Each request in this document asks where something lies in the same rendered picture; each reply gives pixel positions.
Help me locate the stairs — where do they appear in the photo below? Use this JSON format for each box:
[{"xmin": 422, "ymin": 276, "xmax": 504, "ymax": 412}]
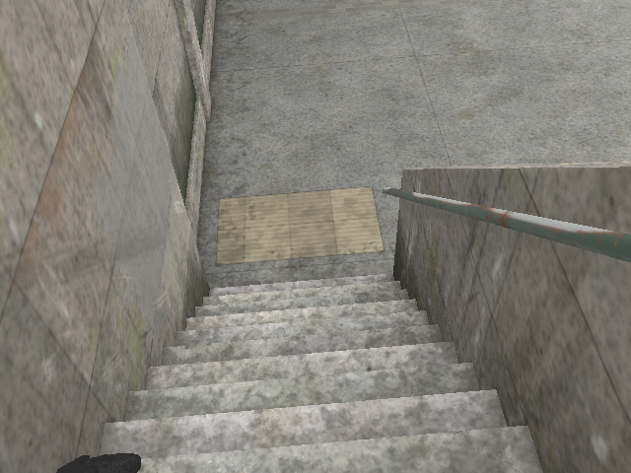
[{"xmin": 100, "ymin": 273, "xmax": 543, "ymax": 473}]

